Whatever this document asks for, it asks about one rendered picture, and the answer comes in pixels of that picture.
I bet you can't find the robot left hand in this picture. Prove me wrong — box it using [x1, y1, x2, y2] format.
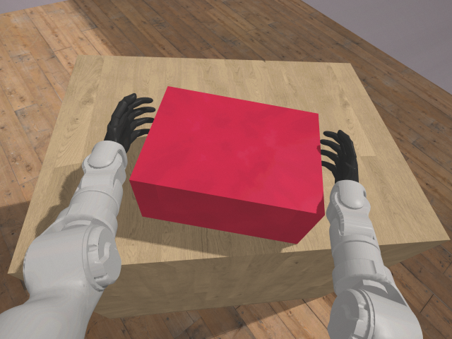
[104, 93, 155, 153]

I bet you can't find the robot right hand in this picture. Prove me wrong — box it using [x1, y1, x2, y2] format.
[320, 130, 359, 183]

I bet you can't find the robot right forearm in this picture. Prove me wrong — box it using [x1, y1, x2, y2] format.
[326, 180, 423, 339]

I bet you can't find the robot left forearm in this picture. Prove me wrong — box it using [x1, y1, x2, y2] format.
[23, 141, 128, 294]

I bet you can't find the pedestal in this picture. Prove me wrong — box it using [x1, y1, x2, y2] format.
[8, 54, 450, 319]

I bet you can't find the robot left upper arm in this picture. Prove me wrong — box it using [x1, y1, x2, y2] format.
[0, 225, 121, 339]

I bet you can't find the carton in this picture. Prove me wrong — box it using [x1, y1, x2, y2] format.
[129, 86, 325, 244]

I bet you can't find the robot right upper arm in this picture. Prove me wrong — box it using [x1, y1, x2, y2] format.
[327, 288, 422, 339]

